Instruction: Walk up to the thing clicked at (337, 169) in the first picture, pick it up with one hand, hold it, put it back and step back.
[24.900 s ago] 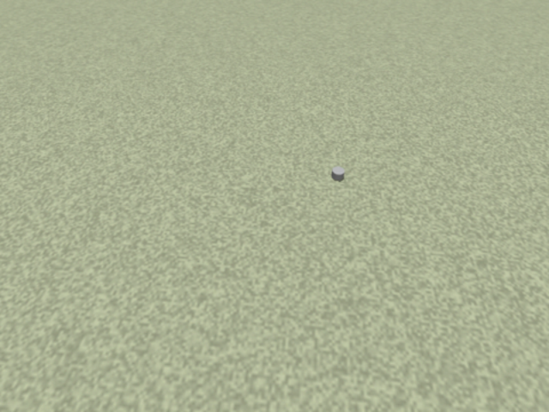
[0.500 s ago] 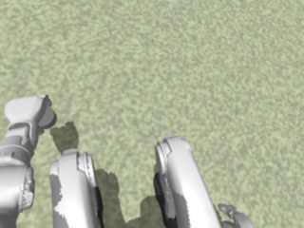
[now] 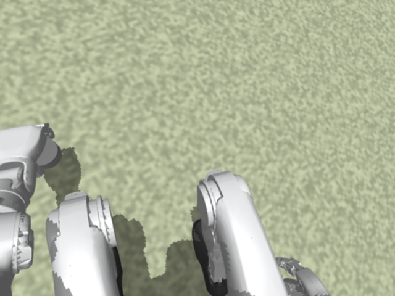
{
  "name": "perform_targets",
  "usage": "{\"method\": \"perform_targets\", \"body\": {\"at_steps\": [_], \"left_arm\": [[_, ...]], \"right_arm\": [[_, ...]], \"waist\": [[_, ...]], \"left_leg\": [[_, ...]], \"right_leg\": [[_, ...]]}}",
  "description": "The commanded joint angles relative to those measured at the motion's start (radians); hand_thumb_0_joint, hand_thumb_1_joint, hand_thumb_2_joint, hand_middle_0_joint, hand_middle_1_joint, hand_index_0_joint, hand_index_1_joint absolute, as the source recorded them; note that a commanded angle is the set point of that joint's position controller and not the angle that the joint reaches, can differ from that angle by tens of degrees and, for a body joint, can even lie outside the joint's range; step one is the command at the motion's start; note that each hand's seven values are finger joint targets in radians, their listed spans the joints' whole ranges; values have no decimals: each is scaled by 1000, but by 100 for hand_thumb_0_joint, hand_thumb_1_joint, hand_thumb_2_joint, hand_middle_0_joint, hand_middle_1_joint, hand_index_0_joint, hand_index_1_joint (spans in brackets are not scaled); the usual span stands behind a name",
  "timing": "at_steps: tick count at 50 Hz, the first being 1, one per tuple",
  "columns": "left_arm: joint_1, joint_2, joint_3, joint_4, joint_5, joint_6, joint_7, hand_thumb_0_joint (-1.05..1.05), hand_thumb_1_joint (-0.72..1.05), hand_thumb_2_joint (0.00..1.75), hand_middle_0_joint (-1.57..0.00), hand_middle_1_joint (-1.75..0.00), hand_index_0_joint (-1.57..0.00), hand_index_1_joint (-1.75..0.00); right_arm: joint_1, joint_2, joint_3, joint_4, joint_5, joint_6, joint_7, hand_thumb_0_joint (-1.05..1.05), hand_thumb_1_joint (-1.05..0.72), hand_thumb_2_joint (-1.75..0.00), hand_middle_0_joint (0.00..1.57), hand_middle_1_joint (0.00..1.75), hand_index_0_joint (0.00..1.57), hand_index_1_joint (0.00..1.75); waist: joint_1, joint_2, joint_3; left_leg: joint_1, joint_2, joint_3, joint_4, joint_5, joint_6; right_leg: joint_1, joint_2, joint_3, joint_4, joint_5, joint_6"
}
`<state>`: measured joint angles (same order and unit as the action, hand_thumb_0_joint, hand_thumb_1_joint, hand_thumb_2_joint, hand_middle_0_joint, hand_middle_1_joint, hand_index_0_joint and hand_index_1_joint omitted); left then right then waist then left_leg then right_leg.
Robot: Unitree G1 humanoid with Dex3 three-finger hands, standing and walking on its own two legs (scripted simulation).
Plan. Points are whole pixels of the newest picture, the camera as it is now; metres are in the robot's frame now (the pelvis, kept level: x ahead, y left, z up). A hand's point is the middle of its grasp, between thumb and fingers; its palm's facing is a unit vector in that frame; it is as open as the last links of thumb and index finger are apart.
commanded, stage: rest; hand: left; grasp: from above
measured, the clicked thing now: (43, 153) +0.43 +0.26 -0.22
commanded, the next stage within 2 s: open in 1.38 s
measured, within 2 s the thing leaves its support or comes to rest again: rests again in 1.08 s
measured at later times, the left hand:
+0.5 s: hand (42, 157) +0.42 +0.27 -0.24, palm faces -0.45 -0.13 -0.88, open 9.1 cm
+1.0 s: hand (44, 159) +0.43 +0.27 -0.26, palm faces -0.44 -0.10 -0.89, open 9.0 cm
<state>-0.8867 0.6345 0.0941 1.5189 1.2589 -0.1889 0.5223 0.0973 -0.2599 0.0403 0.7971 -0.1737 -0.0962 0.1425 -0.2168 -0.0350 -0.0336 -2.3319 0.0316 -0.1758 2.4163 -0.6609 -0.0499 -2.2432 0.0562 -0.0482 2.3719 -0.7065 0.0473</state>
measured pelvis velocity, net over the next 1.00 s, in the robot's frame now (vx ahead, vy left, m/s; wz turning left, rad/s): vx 0.01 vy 0.01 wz -0.09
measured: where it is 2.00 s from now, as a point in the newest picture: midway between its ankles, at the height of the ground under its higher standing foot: (164, 282)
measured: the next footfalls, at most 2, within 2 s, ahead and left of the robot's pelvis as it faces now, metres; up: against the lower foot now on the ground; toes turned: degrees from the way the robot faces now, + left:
none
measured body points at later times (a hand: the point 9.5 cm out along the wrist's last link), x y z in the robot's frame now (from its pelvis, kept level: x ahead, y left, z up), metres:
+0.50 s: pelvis +0.00 +0.00 -0.02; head +0.25 +0.07 +0.34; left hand +0.44 +0.27 -0.19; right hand +0.05 -0.27 -0.13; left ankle +0.08 +0.14 -0.29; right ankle +0.09 -0.12 -0.29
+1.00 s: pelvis +0.01 +0.01 -0.03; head +0.26 +0.10 +0.33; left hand +0.44 +0.28 -0.21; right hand +0.05 -0.25 -0.11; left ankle +0.08 +0.14 -0.29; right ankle +0.09 -0.12 -0.29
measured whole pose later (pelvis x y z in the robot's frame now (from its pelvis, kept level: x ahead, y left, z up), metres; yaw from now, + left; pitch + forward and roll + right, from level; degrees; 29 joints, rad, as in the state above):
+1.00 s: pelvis +0.01 +0.01 -0.03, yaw -5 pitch +28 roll -11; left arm -0.92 0.78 0.13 1.74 1.28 -0.20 0.73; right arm 0.06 -0.29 0.16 0.81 -0.29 -0.23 0.29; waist -0.30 -0.09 0.07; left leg -2.36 0.03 -0.27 2.56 -0.71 -0.05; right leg -2.25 0.09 -0.11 2.44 -0.72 0.07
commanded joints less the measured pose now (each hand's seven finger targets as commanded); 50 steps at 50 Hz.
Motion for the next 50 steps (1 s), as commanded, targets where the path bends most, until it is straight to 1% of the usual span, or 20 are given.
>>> {"method": "perform_targets", "body": {"at_steps": [1,8,10,12,13,15,20,21,23,25,27,32,34,35,37,41,43,47,49,50], "left_arm": [[-291,227,30,-129,10,-6,78,0,55,54,-94,-56,-96,-54],[-297,236,29,-65,4,9,107,0,53,58,-94,-52,-95,-51],[-267,240,46,-39,-11,11,112,0,52,56,-93,-51,-95,-49],[-282,252,52,-58,-11,8,117,0,55,57,-94,-54,-95,-52],[-273,231,29,-6,-8,10,113,0,55,55,-94,-53,-96,-51],[-306,266,42,-32,1,0,116,0,58,56,-96,-53,-98,-51],[-266,324,101,-4,5,-14,138,0,61,54,-98,-53,-100,-51],[-270,297,78,-6,15,-15,135,0,61,54,-98,-53,-101,-50],[-251,284,80,17,10,-18,143,0,63,53,-99,-52,-102,-49],[-239,318,96,25,10,-19,154,0,64,52,-98,-54,-101,-51],[-257,270,53,43,13,-21,156,0,65,51,-99,-53,-102,-49],[-268,333,93,36,14,-30,182,0,67,54,-102,-52,-104,-50],[-267,329,86,58,17,-34,191,0,67,54,-101,-52,-104,-50],[-286,286,48,55,16,-38,190,0,67,52,-101,-52,-104,-49],[-299,288,34,77,19,-39,195,0,69,51,-102,-52,-105,-49],[-293,327,52,92,22,-39,225,0,70,49,-103,-52,-106,-48],[-296,309,28,104,35,-31,235,0,73,49,-105,-53,-108,-49],[-249,309,45,128,12,-9,261,0,71,49,-104,-51,-107,-48],[-280,305,25,153,17,-2,256,0,69,48,-101,-53,-105,-49],[-283,300,7,141,18,1,250,0,67,48,-100,-53,-104,-49]], "right_arm": [[178,-244,-73,-8,-13,-10,2,0,-91,-90,20,30,20,30],[172,-247,-50,-4,-30,-24,23,0,-90,-90,20,30,20,30],[175,-251,-47,-2,-27,-25,27,0,-90,-90,20,30,20,30],[184,-255,-40,-2,-37,-29,32,0,-90,-90,20,30,20,30],[177,-249,-34,1,-40,-33,39,0,-90,-90,20,30,20,30],[184,-261,-34,5,-47,-41,48,0,-90,-90,20,30,20,30],[185,-286,-23,0,-61,-48,59,0,-90,-90,20,30,20,30],[187,-276,-17,-1,-63,-51,65,0,-90,-90,20,30,20,30],[171,-281,-14,-3,-65,-53,70,0,-90,-90,20,30,20,30],[168,-283,-15,-1,-71,-54,75,0,-90,-90,20,30,20,30],[160,-284,-5,-3,-78,-64,84,0,-90,-90,20,30,20,30],[182,-306,-1,17,-89,-75,94,0,-90,-90,20,30,20,30],[175,-303,6,15,-93,-78,98,0,-90,-90,20,30,20,30],[159,-295,9,6,-91,-84,102,0,-90,-90,20,30,20,30],[157,-298,20,13,-97,-95,110,0,-90,-90,20,30,20,30],[148,-318,24,17,-104,-114,118,0,-90,-90,20,30,20,30],[143,-319,30,19,-110,-126,128,0,-90,-90,20,30,20,30],[121,-326,34,21,-111,-138,139,0,-90,-90,20,30,20,30],[126,-327,47,15,-119,-147,150,0,-91,-90,20,30,20,30],[122,-330,45,14,-118,-153,156,0,-91,-90,20,30,20,30]], "waist": [[-13,318,-664],[-38,273,-621],[-27,249,-626],[-40,271,-651],[-47,265,-628],[-60,276,-623],[-51,277,-599],[-60,290,-607],[-55,301,-590],[-50,320,-592],[-72,310,-566],[-77,322,-569],[-89,312,-556],[-97,312,-541],[-112,322,-530],[-102,334,-517],[-113,356,-515],[-92,356,-503],[-123,356,-489],[-120,362,-486]], "left_leg": [[528,-13,135,-213,116,63],[449,-9,131,-166,113,72],[437,-8,127,-163,119,74],[454,-6,124,-151,146,72],[441,-5,120,-141,142,72],[447,-6,119,-129,148,72],[427,-4,110,-112,150,70],[446,-5,113,-112,164,68],[443,-6,104,-120,142,64],[436,-2,100,-115,133,65],[425,-4,96,-114,112,65],[440,1,86,-103,148,62],[417,4,82,-93,142,63],[418,3,82,-87,135,62],[427,4,77,-85,132,62],[435,7,68,-97,102,57],[460,7,68,-96,116,51],[449,7,64,-117,109,49],[455,12,60,-102,128,49],[454,13,58,-100,126,50]], "right_leg": [[276,18,-127,-234,209,-77],[292,26,-124,-234,222,-68],[308,28,-126,-234,225,-65],[330,29,-132,-223,257,-62],[319,32,-131,-209,255,-65],[318,32,-142,-200,262,-64],[328,39,-151,-193,261,-66],[337,39,-153,-186,281,-63],[306,42,-167,-178,251,-68],[315,46,-159,-178,248,-69],[296,45,-170,-177,228,-68],[306,48,-184,-166,266,-65],[312,53,-179,-169,264,-64],[302,53,-177,-169,257,-65],[296,53,-185,-163,259,-62],[290,58,-196,-169,222,-64],[285,60,-201,-153,238,-66],[285,62,-209,-168,223,-65],[284,62,-215,-153,256,-62],[285,65,-210,-154,255,-63]]}}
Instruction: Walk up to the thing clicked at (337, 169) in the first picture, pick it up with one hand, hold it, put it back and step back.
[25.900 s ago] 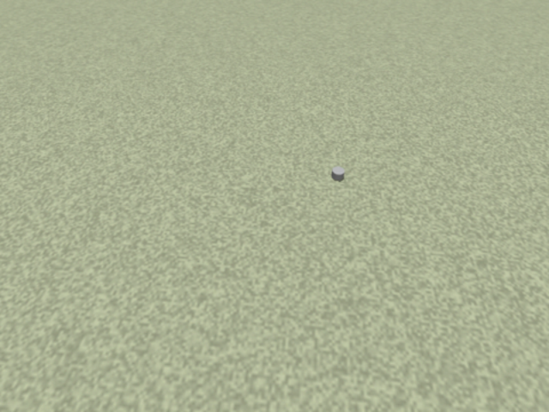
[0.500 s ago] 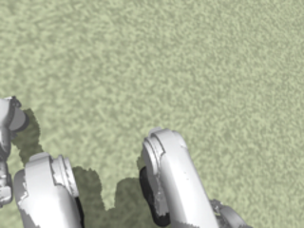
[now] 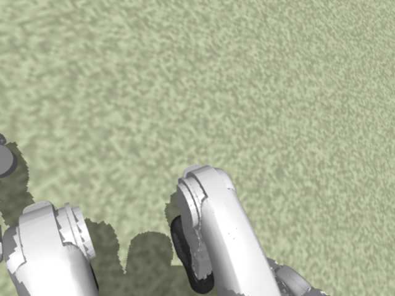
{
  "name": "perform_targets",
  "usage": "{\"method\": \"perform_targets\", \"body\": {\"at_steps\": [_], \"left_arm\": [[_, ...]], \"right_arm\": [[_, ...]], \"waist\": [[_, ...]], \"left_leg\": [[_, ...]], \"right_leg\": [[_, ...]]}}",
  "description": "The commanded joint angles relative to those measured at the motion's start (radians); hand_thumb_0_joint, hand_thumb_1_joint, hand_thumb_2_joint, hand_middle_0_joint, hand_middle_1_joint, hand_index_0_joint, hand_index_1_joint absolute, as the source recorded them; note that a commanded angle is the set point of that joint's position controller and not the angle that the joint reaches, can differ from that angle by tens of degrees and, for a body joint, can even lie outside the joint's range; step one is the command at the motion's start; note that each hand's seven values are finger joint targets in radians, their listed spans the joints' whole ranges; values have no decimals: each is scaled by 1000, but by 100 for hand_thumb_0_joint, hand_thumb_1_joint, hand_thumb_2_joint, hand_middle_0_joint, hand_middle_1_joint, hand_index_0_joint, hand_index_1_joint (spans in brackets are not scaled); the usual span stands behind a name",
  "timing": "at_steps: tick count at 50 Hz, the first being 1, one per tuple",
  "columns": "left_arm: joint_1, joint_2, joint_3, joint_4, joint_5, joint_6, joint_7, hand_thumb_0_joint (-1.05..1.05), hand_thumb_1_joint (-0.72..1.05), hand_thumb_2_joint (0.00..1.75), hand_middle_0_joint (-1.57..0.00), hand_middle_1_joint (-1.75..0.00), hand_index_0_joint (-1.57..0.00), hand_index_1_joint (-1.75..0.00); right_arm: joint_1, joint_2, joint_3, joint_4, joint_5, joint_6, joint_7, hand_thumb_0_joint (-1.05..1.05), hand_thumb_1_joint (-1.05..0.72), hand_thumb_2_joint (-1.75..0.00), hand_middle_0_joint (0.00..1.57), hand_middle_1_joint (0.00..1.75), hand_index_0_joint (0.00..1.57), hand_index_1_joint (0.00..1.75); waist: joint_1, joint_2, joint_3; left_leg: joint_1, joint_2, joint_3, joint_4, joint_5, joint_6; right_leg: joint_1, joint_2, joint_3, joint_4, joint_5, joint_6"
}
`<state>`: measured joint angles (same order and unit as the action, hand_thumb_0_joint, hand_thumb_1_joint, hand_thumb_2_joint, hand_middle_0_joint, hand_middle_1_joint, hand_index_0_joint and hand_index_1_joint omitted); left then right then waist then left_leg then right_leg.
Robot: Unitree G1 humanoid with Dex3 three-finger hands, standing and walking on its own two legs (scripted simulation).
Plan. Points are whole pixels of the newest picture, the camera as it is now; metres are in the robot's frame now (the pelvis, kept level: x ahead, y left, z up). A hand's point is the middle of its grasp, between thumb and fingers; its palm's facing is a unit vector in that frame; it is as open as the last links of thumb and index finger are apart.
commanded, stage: rest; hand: left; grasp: from above
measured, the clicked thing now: out of the picture +0.42 +0.29 -0.26
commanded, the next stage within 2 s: open in 0.38 s
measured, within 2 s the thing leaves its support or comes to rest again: rests again in 0.08 s
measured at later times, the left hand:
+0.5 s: hand out of the picture +0.39 +0.30 -0.24, palm faces -0.44 -0.13 -0.89, open 9.0 cm
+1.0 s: hand out of the picture +0.39 +0.31 -0.25, palm faces -0.44 -0.14 -0.89, open 12.2 cm
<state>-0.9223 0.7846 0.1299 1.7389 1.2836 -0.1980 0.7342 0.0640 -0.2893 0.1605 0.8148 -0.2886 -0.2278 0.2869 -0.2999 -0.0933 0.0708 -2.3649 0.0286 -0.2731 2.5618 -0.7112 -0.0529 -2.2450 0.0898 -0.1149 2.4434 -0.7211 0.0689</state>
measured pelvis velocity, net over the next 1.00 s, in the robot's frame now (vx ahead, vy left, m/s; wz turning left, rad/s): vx -0.01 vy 0.01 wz -0.03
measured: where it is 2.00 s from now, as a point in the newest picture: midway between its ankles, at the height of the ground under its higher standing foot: (146, 288)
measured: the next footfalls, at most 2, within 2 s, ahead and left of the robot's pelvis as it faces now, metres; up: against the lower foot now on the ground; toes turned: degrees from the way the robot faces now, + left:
none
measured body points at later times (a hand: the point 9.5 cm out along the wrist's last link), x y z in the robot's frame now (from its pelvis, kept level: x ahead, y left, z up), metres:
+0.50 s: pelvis -0.01 +0.00 +0.00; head +0.24 +0.12 +0.36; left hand +0.41 +0.31 -0.19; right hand +0.06 -0.25 -0.07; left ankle +0.06 +0.14 -0.26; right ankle +0.10 -0.12 -0.26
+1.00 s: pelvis -0.01 +0.01 +0.00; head +0.24 +0.13 +0.35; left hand +0.41 +0.31 -0.20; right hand +0.07 -0.24 -0.07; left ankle +0.06 +0.14 -0.26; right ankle +0.10 -0.12 -0.26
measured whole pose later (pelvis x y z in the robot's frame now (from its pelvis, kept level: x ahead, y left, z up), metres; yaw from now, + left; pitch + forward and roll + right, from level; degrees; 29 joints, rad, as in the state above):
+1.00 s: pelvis -0.01 +0.01 +0.00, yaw -2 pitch +25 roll -14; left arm -0.93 0.85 0.07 1.75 1.22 -0.19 0.73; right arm 0.05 -0.32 0.23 0.80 -0.28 -0.35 0.35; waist -0.31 -0.13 0.14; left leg -2.33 0.03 -0.31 2.58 -0.71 -0.04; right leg -2.19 0.10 -0.15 2.42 -0.70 0.08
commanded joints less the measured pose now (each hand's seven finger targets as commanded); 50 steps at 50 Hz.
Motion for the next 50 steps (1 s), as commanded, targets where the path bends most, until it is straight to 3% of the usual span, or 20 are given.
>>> {"method": "perform_targets", "body": {"at_steps": [1,2,3,4,5,8,9,12,15,23,28,32,37,39,41,42,44,47,48,50], "left_arm": [[-258,155,-19,-77,-16,11,36,0,66,47,-100,-53,-103,-49],[-246,161,-10,-77,-28,13,36,0,65,47,-99,-53,-102,-49],[-262,172,-6,-83,-33,9,32,0,64,47,-99,-52,-102,-48],[-261,193,7,-87,-36,8,34,0,65,47,-99,-52,-103,-48],[-223,215,40,-70,-36,8,41,0,65,48,-100,-52,-103,-48],[-238,181,-1,-58,-39,-1,24,0,66,50,-101,-55,-104,-51],[-244,166,-15,-77,-50,-8,21,0,67,47,-100,-55,-104,-50],[-234,211,7,-62,-43,-16,14,0,65,48,-99,-54,-103,-50],[-242,209,-20,-85,-40,-26,24,0,66,49,-100,-54,-104,-51],[-237,204,-43,-57,-35,-22,58,0,63,44,-97,-50,-101,-46],[-234,193,-50,-52,-48,-1,65,0,27,39,-63,-53,-66,-49],[-243,189,-62,-55,-61,10,49,0,-2,54,-47,-64,-50,-61],[-247,209,-53,-69,-70,11,36,0,-13,63,-39,-73,-41,-70],[-233,189,-73,-62,-69,14,25,0,-17,66,-36,-76,-38,-74],[-250,224,-49,-77,-69,7,28,0,-20,67,-32,-80,-35,-77],[-217,205,-50,-61,-68,10,27,0,-24,71,-30,-82,-32,-79],[-241,196,-63,-70,-62,5,29,0,-25,72,-27,-86,-30,-83],[-244,214,-51,-92,-74,2,39,0,-31,77,-21,-91,-24,-88],[-239,190,-73,-73,-64,5,33,0,-33,79,-20,-92,-23,-89],[-235,186,-76,-79,-67,3,35,0,-36,81,-16,-96,-19,-93]], "right_arm": [[165,-309,-76,0,-2,-27,15,0,-91,-90,20,30,20,30],[162,-308,-77,5,3,-31,15,0,-91,-90,20,30,20,30],[177,-312,-71,-1,1,-38,21,0,-91,-90,20,30,20,30],[186,-319,-68,7,-1,-42,23,0,-91,-90,20,30,20,30],[191,-317,-60,13,-4,-41,24,0,-91,-90,20,30,20,30],[171,-296,-47,5,-6,-48,31,0,-91,-90,20,30,20,30],[162,-320,-61,4,-8,-55,30,0,-91,-90,20,30,20,30],[187,-311,-43,10,-10,-57,34,0,-91,-90,20,30,20,30],[144,-322,-37,0,-6,-64,32,0,-91,-90,20,30,20,30],[143,-350,-40,0,-7,-88,40,0,-91,-90,20,30,20,30],[154,-352,-40,-3,-1,-103,48,0,-90,-90,20,30,20,30],[147,-348,-36,-1,5,-115,54,0,-90,-90,20,30,20,30],[138,-355,-30,1,9,-127,57,0,-90,-90,20,30,20,30],[130,-344,-19,-4,8,-130,61,0,-90,-90,20,30,20,30],[139,-367,-33,-8,14,-129,58,0,-90,-90,20,30,20,30],[143,-353,-26,-2,15,-126,58,0,-90,-90,20,30,20,30],[145,-354,-17,-11,7,-129,65,0,-90,-90,20,30,20,30],[135,-370,-35,-2,20,-125,59,0,-90,-90,20,30,20,30],[138,-352,-17,-11,16,-130,63,0,-90,-90,20,30,20,30],[133,-355,-22,-8,14,-130,63,0,-90,-90,20,30,20,30]], "waist": [[-47,408,-587],[-34,421,-597],[-49,416,-595],[-45,410,-599],[-33,403,-607],[-48,410,-590],[-52,408,-588],[-49,419,-594],[-51,419,-577],[-57,406,-516],[-64,399,-532],[-65,411,-525],[-55,439,-517],[-61,416,-518],[-59,438,-510],[-49,432,-522],[-68,430,-530],[-57,423,-522],[-71,429,-513],[-70,421,-517]], "left_leg": [[488,16,151,-243,188,54],[497,17,148,-248,197,52],[506,19,147,-235,220,53],[505,20,146,-230,232,55],[499,21,144,-237,241,55],[485,23,148,-225,217,57],[487,21,142,-235,198,55],[502,22,141,-233,211,55],[494,23,135,-226,192,54],[472,24,126,-237,148,50],[483,27,125,-240,169,50],[493,30,117,-235,170,48],[502,30,112,-248,169,44],[500,30,113,-237,164,47],[504,28,111,-249,164,45],[512,31,109,-255,176,43],[513,31,103,-248,186,44],[508,34,98,-251,180,42],[514,33,98,-249,184,42],[508,35,104,-248,179,44]], "right_leg": [[290,28,-149,-226,280,-82],[299,32,-148,-227,290,-84],[311,28,-151,-225,316,-79],[326,30,-149,-229,330,-77],[344,32,-153,-236,333,-77],[346,35,-149,-231,321,-77],[337,33,-155,-238,292,-80],[364,34,-155,-235,309,-79],[353,37,-159,-233,293,-80],[313,38,-166,-239,237,-82],[338,45,-164,-253,262,-79],[332,42,-167,-244,272,-78],[329,37,-172,-239,264,-80],[322,39,-174,-235,266,-78],[324,36,-173,-235,264,-79],[334,40,-174,-239,271,-82],[334,40,-182,-231,287,-79],[329,38,-177,-234,280,-79],[326,36,-181,-228,283,-79],[337,41,-177,-241,281,-78]]}}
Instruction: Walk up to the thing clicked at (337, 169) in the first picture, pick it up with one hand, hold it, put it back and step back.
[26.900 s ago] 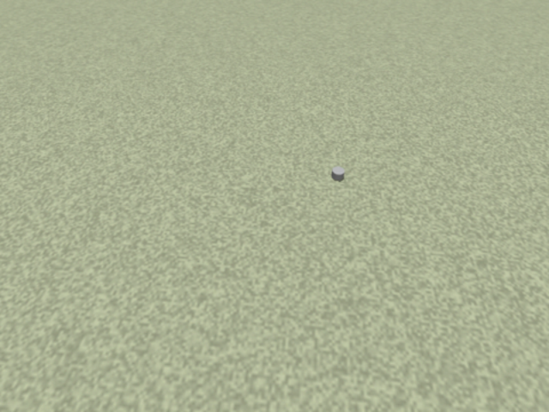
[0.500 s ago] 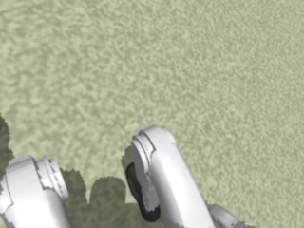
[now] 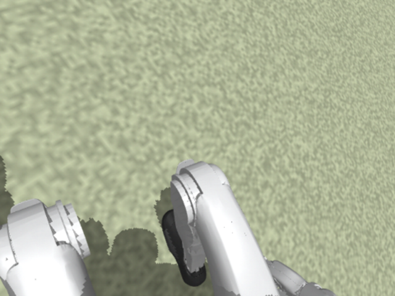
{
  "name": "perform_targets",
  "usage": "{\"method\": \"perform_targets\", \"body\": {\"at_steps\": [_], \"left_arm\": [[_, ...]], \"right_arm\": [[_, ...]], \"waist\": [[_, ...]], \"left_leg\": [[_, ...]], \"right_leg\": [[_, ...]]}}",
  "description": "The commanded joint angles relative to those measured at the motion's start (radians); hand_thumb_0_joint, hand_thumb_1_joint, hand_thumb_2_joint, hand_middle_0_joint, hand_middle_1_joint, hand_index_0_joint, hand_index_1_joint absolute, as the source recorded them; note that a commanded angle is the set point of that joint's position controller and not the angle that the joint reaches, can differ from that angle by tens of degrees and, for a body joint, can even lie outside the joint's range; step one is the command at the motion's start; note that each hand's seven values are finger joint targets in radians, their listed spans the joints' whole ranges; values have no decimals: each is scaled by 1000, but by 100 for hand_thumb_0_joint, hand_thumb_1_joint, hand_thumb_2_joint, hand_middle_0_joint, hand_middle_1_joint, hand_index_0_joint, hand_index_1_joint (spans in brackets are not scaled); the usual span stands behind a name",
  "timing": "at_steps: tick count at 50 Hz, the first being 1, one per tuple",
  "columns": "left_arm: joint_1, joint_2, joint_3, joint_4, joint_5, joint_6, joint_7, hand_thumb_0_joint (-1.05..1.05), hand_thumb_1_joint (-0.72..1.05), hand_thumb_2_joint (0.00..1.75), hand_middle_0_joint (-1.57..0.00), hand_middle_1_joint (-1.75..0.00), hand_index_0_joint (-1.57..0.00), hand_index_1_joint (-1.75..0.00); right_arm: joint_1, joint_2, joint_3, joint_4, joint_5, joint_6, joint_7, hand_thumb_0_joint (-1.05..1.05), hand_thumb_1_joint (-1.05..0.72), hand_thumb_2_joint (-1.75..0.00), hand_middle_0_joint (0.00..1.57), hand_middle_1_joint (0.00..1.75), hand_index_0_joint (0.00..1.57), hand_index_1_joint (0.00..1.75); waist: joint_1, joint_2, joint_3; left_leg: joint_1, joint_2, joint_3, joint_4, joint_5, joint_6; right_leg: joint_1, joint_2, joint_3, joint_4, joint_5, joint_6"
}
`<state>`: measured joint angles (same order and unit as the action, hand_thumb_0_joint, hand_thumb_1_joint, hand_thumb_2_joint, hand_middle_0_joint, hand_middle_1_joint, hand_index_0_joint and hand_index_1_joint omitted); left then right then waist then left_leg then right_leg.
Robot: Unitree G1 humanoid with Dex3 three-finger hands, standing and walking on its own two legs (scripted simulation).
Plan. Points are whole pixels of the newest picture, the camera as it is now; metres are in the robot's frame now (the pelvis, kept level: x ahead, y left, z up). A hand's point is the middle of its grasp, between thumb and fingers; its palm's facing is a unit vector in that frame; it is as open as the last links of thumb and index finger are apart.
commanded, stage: open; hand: left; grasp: from above
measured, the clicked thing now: out of the picture +0.41 +0.31 -0.28
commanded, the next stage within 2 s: withdraw in 0.38 s
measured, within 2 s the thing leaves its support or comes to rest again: neither
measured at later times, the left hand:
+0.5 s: hand out of the picture +0.39 +0.32 -0.25, palm faces -0.44 -0.15 -0.88, open 13.6 cm
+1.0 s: hand out of the picture +0.40 +0.34 -0.10, palm faces -0.34 -0.06 -0.94, open 14.0 cm
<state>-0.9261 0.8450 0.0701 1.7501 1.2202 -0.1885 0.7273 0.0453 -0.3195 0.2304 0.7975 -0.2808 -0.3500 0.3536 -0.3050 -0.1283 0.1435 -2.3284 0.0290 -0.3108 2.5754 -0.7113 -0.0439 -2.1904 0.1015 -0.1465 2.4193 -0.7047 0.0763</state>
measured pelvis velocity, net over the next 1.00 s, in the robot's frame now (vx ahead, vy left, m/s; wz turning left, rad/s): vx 0.00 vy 0.00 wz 0.07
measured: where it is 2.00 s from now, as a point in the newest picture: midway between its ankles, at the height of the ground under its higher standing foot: (139, 284)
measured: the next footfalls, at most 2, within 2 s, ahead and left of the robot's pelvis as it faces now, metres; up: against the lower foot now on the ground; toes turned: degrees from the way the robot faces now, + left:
none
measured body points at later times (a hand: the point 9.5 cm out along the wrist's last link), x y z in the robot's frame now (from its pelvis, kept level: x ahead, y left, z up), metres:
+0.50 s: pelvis +0.00 +0.00 +0.00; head +0.24 +0.13 +0.35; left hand +0.41 +0.32 -0.20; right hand +0.07 -0.25 -0.06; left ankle +0.06 +0.14 -0.26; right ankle +0.11 -0.13 -0.26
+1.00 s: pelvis +0.00 +0.00 +0.03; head +0.18 +0.07 +0.43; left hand +0.42 +0.34 -0.05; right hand +0.12 -0.25 -0.08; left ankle +0.06 +0.14 -0.26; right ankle +0.11 -0.13 -0.26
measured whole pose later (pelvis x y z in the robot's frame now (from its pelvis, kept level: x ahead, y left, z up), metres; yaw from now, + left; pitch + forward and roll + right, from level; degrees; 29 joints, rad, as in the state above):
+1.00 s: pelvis +0.00 +0.00 +0.03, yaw +4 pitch +31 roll -9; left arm -0.83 0.63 -0.01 1.37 1.10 0.00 0.47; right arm 0.10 -0.31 0.05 0.78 -0.14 -0.17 0.32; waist -0.18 0.05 -0.11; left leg -2.31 0.05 -0.19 2.43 -0.68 -0.02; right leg -2.20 0.08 -0.07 2.34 -0.70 0.07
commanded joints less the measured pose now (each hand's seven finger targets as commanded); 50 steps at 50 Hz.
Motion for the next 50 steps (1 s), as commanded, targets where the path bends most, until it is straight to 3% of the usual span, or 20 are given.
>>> {"method": "perform_targets", "body": {"at_steps": [1,14,18,19,23,24,25,27,28,31,33,34,35,36,37,39,41,43,49,50], "left_arm": [[-226,138,-2,-85,-9,-8,47,0,-37,82,-16,-97,-19,-94],[-211,156,1,-85,-17,-4,38,0,-45,90,-7,-107,-10,-104],[-225,152,-15,-80,-18,-7,25,0,-45,91,-7,-108,-10,-104],[-210,161,1,-76,-22,-7,29,0,-44,91,-7,-108,-10,-105],[-220,151,-18,-90,-23,-10,29,0,-43,89,-6,-109,-10,-105],[-236,182,3,-109,-23,-15,33,0,-44,89,-6,-108,-10,-104],[-209,173,9,-84,-25,-11,34,0,-48,95,-7,-101,-9,-99],[-213,163,-7,-85,-20,-16,25,0,-49,96,-6,-101,-8,-99],[-205,160,-13,-99,-12,-15,23,0,-48,95,-6,-101,-8,-98],[-230,212,36,-168,-14,-16,34,0,-49,96,-6,-101,-8,-99],[-250,212,43,-264,-5,-9,33,0,-50,96,-6,-100,-8,-98],[-283,240,75,-394,-7,-11,34,0,-50,97,-6,-100,-8,-98],[-226,238,88,-398,-7,3,29,0,-51,97,-6,-99,-7,-98],[-216,204,75,-400,-17,13,18,0,-51,97,-7,-99,-7,-98],[-181,187,76,-431,-16,28,8,0,-52,98,-6,-98,-7,-98],[-163,131,65,-486,-26,63,-20,0,-50,97,-7,-98,-7,-97],[-137,67,29,-543,-53,109,-60,0,-52,99,-7,-98,-7,-98],[-104,-1,-12,-511,-79,158,-109,0,-51,98,-7,-99,-7,-99],[-196,-101,-106,-471,-157,195,-320,0,-52,101,-7,-99,-7,-100],[-207,-107,-117,-479,-171,183,-355,0,-53,102,-7,-100,-7,-101]], "right_arm": [[164,-328,-88,10,6,-4,-7,0,-90,-90,20,30,20,30],[166,-331,-82,1,9,0,-18,0,-90,-90,20,30,20,30],[163,-324,-73,-7,11,-2,-19,0,-90,-90,20,30,20,30],[171,-333,-76,-3,11,1,-24,0,-89,-90,20,30,20,30],[161,-328,-68,-18,4,-4,-23,0,-89,-90,20,30,20,30],[168,-348,-83,-12,3,-1,-26,0,-89,-90,20,30,20,30],[168,-336,-79,-9,8,4,-30,0,-90,-90,20,30,20,30],[174,-327,-68,-11,3,2,-28,0,-90,-90,20,30,20,30],[165,-324,-69,-9,3,5,-29,0,-89,-90,20,30,20,30],[177,-326,-79,-1,6,11,-32,0,-90,-90,20,30,20,30],[175,-330,-104,-12,4,11,-26,0,-90,-90,20,30,20,30],[172,-329,-117,-16,12,14,-23,0,-90,-90,20,30,20,30],[159,-319,-127,-24,29,22,-20,0,-90,-90,20,30,20,30],[152,-313,-139,-23,34,22,-14,0,-90,-90,20,30,20,30],[148,-308,-155,-21,43,31,-11,0,-90,-90,20,30,20,30],[160,-295,-192,-29,67,56,-8,0,-89,-90,20,30,20,30],[165,-285,-221,-29,101,85,-10,0,-90,-90,20,30,20,30],[181,-271,-237,-28,126,115,-15,0,-89,-90,20,30,20,30],[238,-241,-275,-49,162,193,-61,0,-90,-90,20,30,20,30],[234,-239,-276,-58,168,201,-76,0,-90,-90,20,30,20,30]], "waist": [[-67,447,-601],[-58,447,-576],[-70,438,-574],[-62,449,-586],[-72,434,-565],[-68,442,-570],[-62,437,-572],[-67,437,-581],[-64,444,-592],[-36,521,-660],[-30,580,-709],[1,647,-796],[26,690,-825],[19,688,-799],[44,691,-807],[60,683,-834],[100,670,-896],[106,577,-842],[45,241,-710],[53,217,-695]], "left_leg": [[461,33,144,-260,184,39],[447,33,142,-279,152,37],[460,34,144,-260,163,38],[464,33,146,-272,168,37],[454,32,148,-266,146,39],[452,33,150,-271,146,39],[452,33,150,-276,151,37],[460,34,147,-265,169,38],[466,35,148,-264,176,37],[524,36,147,-281,221,29],[560,35,158,-286,233,24],[613,34,151,-305,259,15],[635,34,155,-312,271,10],[616,31,158,-312,250,11],[620,31,166,-332,239,9],[600,24,180,-351,212,14],[595,21,198,-380,208,24],[528,16,216,-392,197,37],[350,-1,209,-425,80,81],[354,-5,205,-444,64,82]], "right_leg": [[298,34,-145,-228,271,-84],[288,32,-146,-238,233,-88],[285,30,-145,-223,253,-85],[303,34,-141,-234,253,-87],[293,30,-143,-241,236,-84],[290,32,-142,-248,232,-85],[304,33,-137,-249,233,-88],[302,31,-145,-235,253,-85],[309,34,-141,-234,260,-86],[337,31,-142,-220,302,-91],[338,29,-136,-217,314,-95],[327,22,-143,-204,324,-102],[320,16,-134,-192,331,-107],[280,10,-137,-183,312,-107],[262,12,-130,-192,300,-111],[226,12,-115,-214,278,-113],[222,18,-89,-251,270,-119],[215,19,-67,-282,265,-113],[280,16,-6,-395,114,-101],[285,13,-3,-409,92,-102]]}}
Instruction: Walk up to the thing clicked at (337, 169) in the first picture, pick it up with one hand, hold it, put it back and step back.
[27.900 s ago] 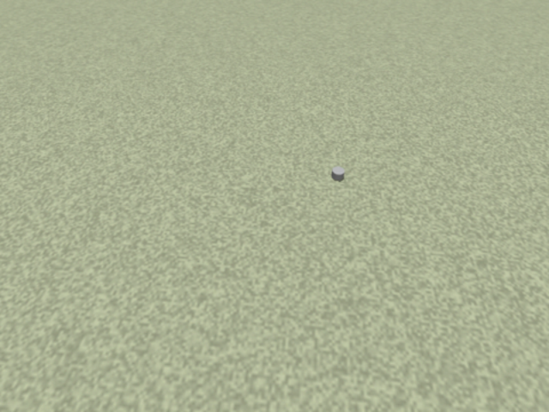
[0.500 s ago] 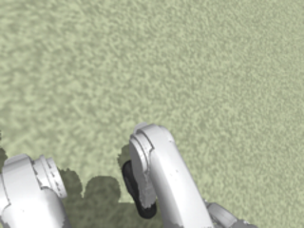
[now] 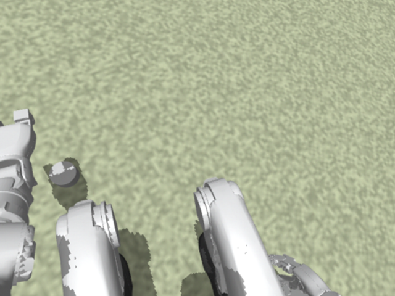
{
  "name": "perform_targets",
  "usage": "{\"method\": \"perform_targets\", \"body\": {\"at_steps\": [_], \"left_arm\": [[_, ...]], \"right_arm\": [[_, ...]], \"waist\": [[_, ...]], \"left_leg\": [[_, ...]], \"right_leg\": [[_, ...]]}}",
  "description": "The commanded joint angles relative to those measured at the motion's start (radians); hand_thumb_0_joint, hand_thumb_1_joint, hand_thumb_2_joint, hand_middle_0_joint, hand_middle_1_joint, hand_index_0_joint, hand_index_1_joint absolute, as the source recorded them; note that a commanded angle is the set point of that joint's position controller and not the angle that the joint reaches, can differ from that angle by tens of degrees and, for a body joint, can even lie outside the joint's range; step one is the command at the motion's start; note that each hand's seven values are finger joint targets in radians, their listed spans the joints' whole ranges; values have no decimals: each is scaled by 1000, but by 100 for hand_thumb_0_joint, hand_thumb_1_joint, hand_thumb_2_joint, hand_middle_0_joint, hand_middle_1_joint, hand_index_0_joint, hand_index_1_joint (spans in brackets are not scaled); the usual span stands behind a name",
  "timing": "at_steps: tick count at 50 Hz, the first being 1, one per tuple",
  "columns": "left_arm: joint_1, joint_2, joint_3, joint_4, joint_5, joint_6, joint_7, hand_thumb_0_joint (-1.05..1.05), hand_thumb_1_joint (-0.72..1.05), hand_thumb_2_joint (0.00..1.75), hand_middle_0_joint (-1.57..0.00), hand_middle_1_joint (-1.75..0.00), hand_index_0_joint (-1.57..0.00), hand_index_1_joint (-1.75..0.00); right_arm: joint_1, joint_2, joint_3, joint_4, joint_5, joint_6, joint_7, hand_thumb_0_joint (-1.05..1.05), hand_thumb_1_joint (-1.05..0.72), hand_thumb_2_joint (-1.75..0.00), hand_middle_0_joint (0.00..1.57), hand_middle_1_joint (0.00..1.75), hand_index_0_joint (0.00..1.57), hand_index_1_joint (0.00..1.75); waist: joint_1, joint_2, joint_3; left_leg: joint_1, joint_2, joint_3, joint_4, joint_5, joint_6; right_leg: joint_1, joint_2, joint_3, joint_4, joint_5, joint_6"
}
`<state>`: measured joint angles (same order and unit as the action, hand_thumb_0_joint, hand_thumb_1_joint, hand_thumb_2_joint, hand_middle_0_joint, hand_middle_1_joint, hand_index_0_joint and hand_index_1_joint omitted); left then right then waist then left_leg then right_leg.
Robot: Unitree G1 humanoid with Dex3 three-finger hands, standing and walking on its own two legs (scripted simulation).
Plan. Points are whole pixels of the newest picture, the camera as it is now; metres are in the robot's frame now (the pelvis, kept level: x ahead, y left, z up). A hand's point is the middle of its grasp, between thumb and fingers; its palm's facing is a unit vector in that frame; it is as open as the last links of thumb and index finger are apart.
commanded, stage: withdraw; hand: left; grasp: from above
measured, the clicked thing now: (65, 174) +0.44 +0.28 -0.31
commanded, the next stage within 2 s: home in 0.50 s
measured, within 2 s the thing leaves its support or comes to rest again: neither
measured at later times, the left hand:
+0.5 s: hand (39, 165) +0.43 +0.30 -0.18, palm faces -0.35 -0.07 -0.94, open 14.0 cm
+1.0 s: hand (11, 191) +0.34 +0.28 -0.04, palm faces -0.24 -0.43 -0.87, open 10.1 cm
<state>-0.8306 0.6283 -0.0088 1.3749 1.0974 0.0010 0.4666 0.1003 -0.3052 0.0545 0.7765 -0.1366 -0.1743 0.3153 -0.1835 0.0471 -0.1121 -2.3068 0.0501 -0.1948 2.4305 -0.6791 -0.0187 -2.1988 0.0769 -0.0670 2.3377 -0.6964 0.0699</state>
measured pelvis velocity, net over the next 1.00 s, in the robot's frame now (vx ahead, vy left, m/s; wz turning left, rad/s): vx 0.00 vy -0.01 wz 0.10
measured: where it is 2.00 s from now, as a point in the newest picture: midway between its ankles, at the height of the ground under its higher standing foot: outside the picture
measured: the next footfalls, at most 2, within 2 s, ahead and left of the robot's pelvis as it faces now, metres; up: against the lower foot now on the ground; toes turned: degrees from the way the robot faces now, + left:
none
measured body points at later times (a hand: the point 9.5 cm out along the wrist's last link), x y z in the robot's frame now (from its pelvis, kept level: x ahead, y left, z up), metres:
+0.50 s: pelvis +0.00 -0.01 -0.01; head +0.22 +0.07 +0.37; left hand +0.44 +0.30 -0.13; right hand +0.06 -0.29 -0.11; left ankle +0.08 +0.14 -0.29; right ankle +0.10 -0.13 -0.29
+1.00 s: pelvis +0.00 -0.01 +0.09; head +0.18 +0.03 +0.50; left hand +0.35 +0.30 +0.01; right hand +0.15 -0.26 -0.04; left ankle +0.08 +0.14 -0.29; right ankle +0.10 -0.13 -0.29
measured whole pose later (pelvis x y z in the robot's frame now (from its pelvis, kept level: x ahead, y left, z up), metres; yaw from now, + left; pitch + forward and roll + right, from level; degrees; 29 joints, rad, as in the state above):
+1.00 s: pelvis +0.00 -0.01 +0.09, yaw +5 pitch +34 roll -5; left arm -0.42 0.43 0.03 0.75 0.76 0.03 0.26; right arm 0.14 -0.26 -0.05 0.71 -0.04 -0.02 0.10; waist -0.07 0.05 -0.20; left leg -2.07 0.04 -0.12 2.13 -0.65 -0.03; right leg -1.99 0.03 -0.03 2.09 -0.69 0.04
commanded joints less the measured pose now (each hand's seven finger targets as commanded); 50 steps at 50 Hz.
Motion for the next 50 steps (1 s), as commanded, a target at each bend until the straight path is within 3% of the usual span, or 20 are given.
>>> {"method": "perform_targets", "body": {"at_steps": [1,5,8,13,16,19,22,24,25,26,30,32,34,36,40,41,42,44,47,50], "left_arm": [[-323,104,-50,-118,-48,-21,-129,0,-54,102,-7,-101,-6,-102],[-319,159,-49,-86,-17,-88,-199,0,-55,103,-7,-103,-6,-103],[-351,217,-15,-78,28,-156,-192,0,-53,102,-7,-102,-7,-102],[-432,341,73,-92,132,-258,-89,0,-52,101,-7,-100,-7,-101],[-455,346,102,-72,173,-284,-4,0,-52,100,-7,-100,-7,-99],[-374,351,145,-130,181,-263,69,0,-51,98,-7,-99,-7,-98],[-359,357,177,-248,159,-210,112,0,-51,98,-7,-98,-7,-97],[-366,318,146,-295,131,-165,111,0,-50,97,-8,-97,-8,-96],[-332,304,148,-261,120,-140,107,0,-51,97,-8,-96,-8,-96],[-338,270,116,-245,112,-121,95,0,-50,97,-8,-96,-8,-95],[-241,170,53,-65,58,-67,26,0,-48,96,-8,-97,-9,-96],[-230,165,48,-60,25,-62,-6,0,-32,81,-22,-81,-20,-80],[-221,186,76,-121,-6,-68,-34,0,-16,84,-23,-65,-20,-64],[-197,151,83,-182,-41,-77,-59,0,-4,77,-20,-49,-19,-51],[-87,193,158,-493,-114,-91,-83,0,27,69,-17,-33,-17,-33],[-12,170,157,-598,-153,-83,-87,0,34,71,-17,-32,-17,-32],[48,135,143,-692,-188,-65,-91,0,42,70,-17,-29,-17,-29],[143,62,128,-755,-250,-19,-112,0,58,75,-17,-26,-17,-26],[147,12,98,-814,-350,19,-172,0,81,86,-19,-30,-19,-30],[306,-51,45,-899,-453,56,-250,0,90,92,-20,-31,-20,-31]], "right_arm": [[185,-249,-98,-40,27,33,-50,0,-90,-90,20,30,20,30],[183,-233,-76,-77,34,64,-105,0,-90,-90,20,30,20,30],[182,-223,-50,-86,26,83,-139,0,-90,-90,20,30,20,30],[176,-222,-18,-89,-1,101,-171,0,-89,-90,20,30,20,30],[182,-223,-19,-75,-21,100,-183,0,-89,-90,20,30,20,30],[188,-232,-40,-65,-36,96,-184,0,-89,-90,20,30,20,30],[192,-240,-77,-66,-35,93,-176,0,-89,-90,20,30,20,30],[197,-238,-101,-64,-28,92,-171,0,-89,-90,20,30,20,30],[201,-243,-111,-55,-22,93,-169,0,-90,-90,20,30,20,30],[216,-237,-111,-47,-18,94,-168,0,-89,-90,20,30,20,30],[242,-213,-97,-14,-6,99,-164,0,-89,-89,20,30,20,30],[251,-207,-89,-18,0,94,-161,0,-89,-90,20,30,20,30],[246,-204,-91,-25,9,89,-159,0,-89,-90,20,30,20,30],[249,-208,-100,-39,17,83,-157,0,-89,-90,20,30,20,30],[218,-207,-146,-91,47,91,-165,0,-90,-90,20,30,20,30],[208,-192,-154,-116,59,97,-168,0,-90,-90,20,30,20,30],[192,-183,-163,-133,70,102,-175,0,-90,-90,20,30,20,30],[165,-161,-171,-146,91,112,-192,0,-90,-90,20,30,20,30],[143,-138,-176,-159,109,124,-224,0,-90,-90,20,30,20,30],[116,-137,-177,-181,119,121,-255,0,-90,-90,20,30,20,30]], "waist": [[-72,31,-440],[-55,-31,-399],[-54,-28,-418],[-42,159,-496],[-47,253,-538],[-14,363,-621],[2,410,-755],[-10,399,-790],[-2,374,-766],[-22,348,-724],[-31,159,-559],[-27,92,-534],[6,83,-602],[20,87,-632],[118,206,-837],[140,214,-888],[136,201,-886],[122,136,-795],[84,39,-689],[108,22,-628]], "left_leg": [[341,-30,83,-308,20,56],[318,-45,111,-305,-2,54],[322,-49,127,-273,35,51],[410,-47,138,-240,92,37],[481,-37,134,-243,100,24],[565,-36,143,-261,150,10],[643,-32,149,-275,194,7],[661,-24,149,-285,196,11],[649,-24,152,-297,186,14],[612,-23,152,-301,170,20],[450,-32,153,-295,116,47],[400,-34,154,-290,113,56],[435,-37,154,-304,148,55],[480,-42,156,-325,169,51],[646,-48,176,-405,184,32],[680,-47,182,-437,184,33],[708,-47,182,-466,178,33],[706,-44,168,-528,122,41],[655,-43,148,-571,50,56],[724,-38,143,-651,38,52]], "right_leg": [[304,31,-81,-328,71,-97],[342,23,-61,-357,3,-105],[349,16,-59,-341,47,-103],[297,9,-66,-272,110,-110],[262,11,-75,-244,115,-114],[265,2,-91,-219,180,-116],[271,-7,-99,-211,232,-118],[269,-8,-99,-223,246,-117],[255,-9,-103,-233,243,-115],[253,-8,-101,-250,235,-113],[262,5,-89,-304,186,-103],[314,4,-77,-316,175,-97],[372,-1,-73,-317,197,-97],[392,-7,-81,-329,214,-101],[472,-18,-56,-375,204,-117],[516,-18,-42,-397,209,-113],[534,-19,-37,-433,208,-111],[531,-18,-31,-500,177,-104],[558,-16,-15,-587,118,-95],[621,-24,-10,-645,107,-95]]}}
